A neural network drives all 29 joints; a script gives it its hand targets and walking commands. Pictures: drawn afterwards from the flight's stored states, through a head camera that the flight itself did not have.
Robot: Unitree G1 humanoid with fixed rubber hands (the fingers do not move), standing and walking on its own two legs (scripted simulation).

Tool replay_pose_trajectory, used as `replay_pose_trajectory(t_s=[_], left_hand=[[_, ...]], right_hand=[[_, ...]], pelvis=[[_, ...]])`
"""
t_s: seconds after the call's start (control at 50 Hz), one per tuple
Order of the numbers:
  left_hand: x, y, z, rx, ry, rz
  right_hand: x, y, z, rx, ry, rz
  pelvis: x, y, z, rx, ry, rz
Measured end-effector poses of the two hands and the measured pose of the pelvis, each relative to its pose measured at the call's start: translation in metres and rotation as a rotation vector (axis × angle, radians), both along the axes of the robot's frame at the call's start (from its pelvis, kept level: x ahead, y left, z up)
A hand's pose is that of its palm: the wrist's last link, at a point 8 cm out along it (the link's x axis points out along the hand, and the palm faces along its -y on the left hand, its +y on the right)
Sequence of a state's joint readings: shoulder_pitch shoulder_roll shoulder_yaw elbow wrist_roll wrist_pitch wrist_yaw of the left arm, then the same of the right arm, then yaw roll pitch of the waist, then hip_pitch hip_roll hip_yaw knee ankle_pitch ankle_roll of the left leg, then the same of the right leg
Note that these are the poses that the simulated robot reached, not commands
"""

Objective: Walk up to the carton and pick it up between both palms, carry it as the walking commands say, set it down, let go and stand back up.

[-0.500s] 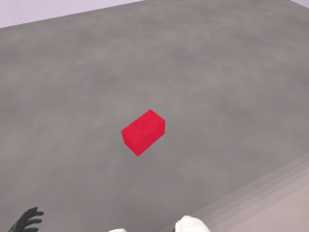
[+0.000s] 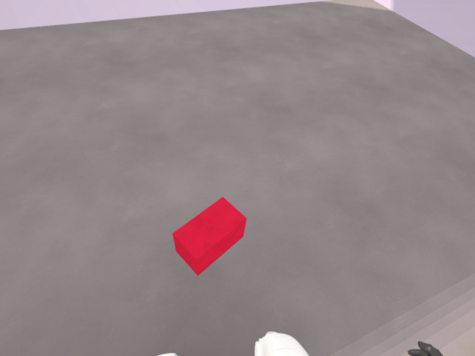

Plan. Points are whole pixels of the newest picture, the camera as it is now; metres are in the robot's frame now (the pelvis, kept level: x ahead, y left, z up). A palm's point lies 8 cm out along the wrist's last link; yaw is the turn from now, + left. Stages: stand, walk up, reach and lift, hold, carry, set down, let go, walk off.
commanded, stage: walk up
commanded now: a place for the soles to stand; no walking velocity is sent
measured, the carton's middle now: (210, 235) +0.68 +0.04 -0.67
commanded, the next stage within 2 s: none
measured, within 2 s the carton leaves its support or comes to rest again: neither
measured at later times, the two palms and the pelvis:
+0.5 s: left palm (16, 330) +0.19 +0.37 -0.10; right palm (378, 272) +0.28 -0.31 -0.09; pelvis +0.15 +0.02 -0.01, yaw +0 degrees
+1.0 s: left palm (68, 249) +0.33 +0.32 -0.10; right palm (375, 265) +0.30 -0.31 -0.10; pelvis +0.20 +0.01 +0.00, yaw -2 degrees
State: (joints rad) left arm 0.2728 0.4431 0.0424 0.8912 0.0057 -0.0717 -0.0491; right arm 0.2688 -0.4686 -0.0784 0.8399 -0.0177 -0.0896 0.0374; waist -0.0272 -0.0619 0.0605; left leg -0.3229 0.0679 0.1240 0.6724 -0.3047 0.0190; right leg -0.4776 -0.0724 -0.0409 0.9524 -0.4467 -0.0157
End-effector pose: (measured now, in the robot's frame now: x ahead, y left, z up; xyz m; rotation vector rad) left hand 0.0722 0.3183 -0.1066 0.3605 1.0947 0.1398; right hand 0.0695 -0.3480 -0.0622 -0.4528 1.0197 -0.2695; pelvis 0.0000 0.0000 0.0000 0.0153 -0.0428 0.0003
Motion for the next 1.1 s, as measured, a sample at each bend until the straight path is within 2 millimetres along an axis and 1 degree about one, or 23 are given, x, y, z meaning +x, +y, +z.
replay_pose_trajectory(t_s=[0.04, 0.08, 0.14, 0.18, 0.22, 0.26, 0.32, 0.36, 0.4, 0.42, 0.46, 0.52, 0.58, 0.62, 0.68, 0.74, 0.8, 0.88, 0.94, 0.98, 1.1], left_hand=[[0.024, -0.004, 0.005, 0.004, -0.012, -0.022], [0.044, -0.004, 0.010, 0.029, -0.019, -0.036], [0.066, 0.004, 0.016, 0.097, -0.050, -0.021], [0.073, 0.011, 0.022, 0.132, -0.070, 0.005], [0.077, 0.019, 0.030, 0.153, -0.076, 0.035], [0.078, 0.026, 0.037, 0.166, -0.068, 0.063], [0.079, 0.038, 0.039, 0.172, -0.042, 0.091], [0.081, 0.046, 0.035, 0.167, -0.019, 0.102], [0.085, 0.053, 0.025, 0.158, 0.006, 0.106], [0.089, 0.056, 0.019, 0.152, 0.016, 0.110], [0.101, 0.055, 0.009, 0.135, 0.036, 0.113], [0.124, 0.045, -0.001, 0.099, 0.060, 0.081], [0.149, 0.035, -0.009, 0.072, 0.068, 0.053], [0.164, 0.030, -0.012, 0.066, 0.063, 0.040], [0.180, 0.024, -0.016, 0.073, 0.055, 0.026], [0.196, 0.020, -0.013, 0.076, 0.046, 0.026], [0.218, 0.016, -0.006, 0.069, 0.016, 0.027], [0.242, 0.012, 0.004, 0.067, -0.024, 0.016], [0.254, 0.011, 0.008, 0.069, -0.043, 0.017], [0.259, 0.008, 0.010, 0.066, -0.050, 0.016], [0.260, -0.005, 0.015, 0.051, -0.029, 0.009]], right_hand=[[0.000, -0.004, -0.006, 0.012, 0.025, -0.017], [0.004, -0.010, -0.016, 0.027, 0.042, -0.034], [0.022, -0.015, -0.037, 0.050, 0.062, -0.040], [0.042, -0.009, -0.045, 0.071, 0.077, -0.030], [0.068, 0.000, -0.047, 0.094, 0.072, -0.001], [0.097, 0.009, -0.044, 0.110, 0.046, 0.033], [0.137, 0.021, -0.037, 0.115, 0.023, 0.082], [0.160, 0.028, -0.033, 0.104, 0.015, 0.101], [0.181, 0.034, -0.031, 0.081, -0.003, 0.110], [0.189, 0.036, -0.030, 0.065, -0.011, 0.112], [0.200, 0.039, -0.028, 0.043, -0.026, 0.106], [0.207, 0.041, -0.023, 0.033, -0.036, 0.067], [0.207, 0.039, -0.021, 0.026, -0.028, 0.034], [0.205, 0.035, -0.024, 0.023, -0.011, 0.015], [0.204, 0.029, -0.034, 0.030, 0.013, -0.014], [0.203, 0.033, -0.041, 0.058, 0.040, -0.046], [0.203, 0.039, -0.045, 0.080, 0.069, -0.053], [0.213, 0.041, -0.046, 0.093, 0.064, -0.057], [0.221, 0.038, -0.043, 0.092, 0.047, -0.059], [0.226, 0.035, -0.040, 0.089, 0.041, -0.059], [0.232, 0.026, -0.030, 0.089, 0.030, -0.071]], pelvis=[[0.012, -0.003, 0.000, -0.006, 0.004, -0.009], [0.027, -0.007, -0.003, -0.009, 0.007, -0.019], [0.050, -0.015, -0.014, -0.037, 0.011, -0.014], [0.062, -0.017, -0.015, -0.047, 0.014, -0.004], [0.074, -0.016, -0.012, -0.048, 0.013, -0.003], [0.086, -0.013, -0.008, -0.043, 0.018, 0.002], [0.104, -0.006, -0.005, -0.038, 0.023, 0.012], [0.117, 0.002, -0.005, -0.036, 0.023, 0.016], [0.130, 0.011, -0.010, -0.034, 0.022, 0.016], [0.135, 0.015, -0.013, -0.028, 0.020, 0.018], [0.143, 0.021, -0.015, -0.032, 0.012, 0.016], [0.155, 0.025, -0.012, -0.026, 0.006, 0.000], [0.165, 0.024, -0.011, -0.015, 0.009, -0.010], [0.170, 0.022, -0.013, -0.014, 0.009, -0.017], [0.178, 0.017, -0.018, -0.027, 0.008, -0.033], [0.184, 0.014, -0.016, -0.027, 0.011, -0.025], [0.190, 0.013, -0.011, -0.012, 0.019, -0.027], [0.196, 0.012, -0.008, -0.022, 0.023, -0.039], [0.197, 0.009, -0.006, -0.015, 0.018, -0.041], [0.197, 0.007, -0.004, -0.013, 0.015, -0.042], [0.198, 0.003, 0.005, -0.008, 0.014, -0.043]])
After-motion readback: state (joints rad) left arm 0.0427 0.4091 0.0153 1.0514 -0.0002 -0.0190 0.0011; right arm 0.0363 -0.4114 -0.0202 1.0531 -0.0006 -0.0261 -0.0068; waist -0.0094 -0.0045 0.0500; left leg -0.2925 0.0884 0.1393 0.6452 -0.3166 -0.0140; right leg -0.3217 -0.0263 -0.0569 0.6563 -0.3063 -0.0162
